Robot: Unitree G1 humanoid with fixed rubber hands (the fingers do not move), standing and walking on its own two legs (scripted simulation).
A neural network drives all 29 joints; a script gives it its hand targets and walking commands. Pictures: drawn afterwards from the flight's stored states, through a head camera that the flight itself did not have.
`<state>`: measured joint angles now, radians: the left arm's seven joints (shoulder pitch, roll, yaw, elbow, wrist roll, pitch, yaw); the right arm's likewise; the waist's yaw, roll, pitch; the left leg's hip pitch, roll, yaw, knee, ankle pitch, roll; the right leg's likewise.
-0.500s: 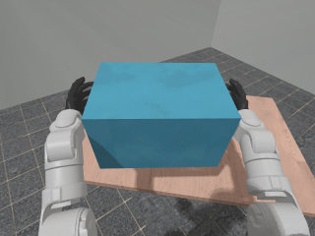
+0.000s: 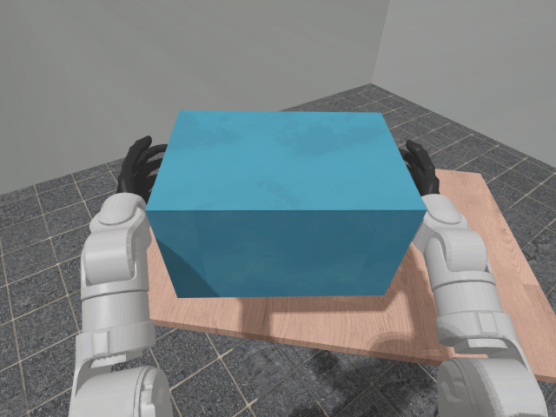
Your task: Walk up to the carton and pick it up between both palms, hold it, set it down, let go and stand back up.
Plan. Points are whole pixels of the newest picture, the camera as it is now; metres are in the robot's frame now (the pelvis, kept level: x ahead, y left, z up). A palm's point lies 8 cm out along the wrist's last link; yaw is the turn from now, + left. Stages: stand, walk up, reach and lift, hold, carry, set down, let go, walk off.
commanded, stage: hold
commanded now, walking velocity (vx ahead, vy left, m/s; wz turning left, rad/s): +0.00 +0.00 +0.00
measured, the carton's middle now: (281, 202) +0.37 +0.00 +0.15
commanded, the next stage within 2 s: none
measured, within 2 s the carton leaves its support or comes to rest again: neither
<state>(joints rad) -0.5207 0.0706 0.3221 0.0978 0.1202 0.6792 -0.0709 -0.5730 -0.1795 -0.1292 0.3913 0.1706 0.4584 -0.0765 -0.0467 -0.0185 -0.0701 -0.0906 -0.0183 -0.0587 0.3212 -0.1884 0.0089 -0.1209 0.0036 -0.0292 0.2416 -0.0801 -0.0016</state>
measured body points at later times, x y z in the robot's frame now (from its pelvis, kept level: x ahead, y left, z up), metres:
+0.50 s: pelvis +0.00 +0.00 +0.00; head -0.04 +0.01 +0.45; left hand +0.37 +0.20 +0.18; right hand +0.37 -0.20 +0.18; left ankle -0.01 +0.11 -0.75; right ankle +0.03 -0.12 -0.75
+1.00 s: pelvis +0.00 +0.00 +0.00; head -0.04 +0.01 +0.45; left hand +0.37 +0.20 +0.18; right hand +0.37 -0.20 +0.18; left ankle -0.01 +0.11 -0.75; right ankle +0.03 -0.12 -0.75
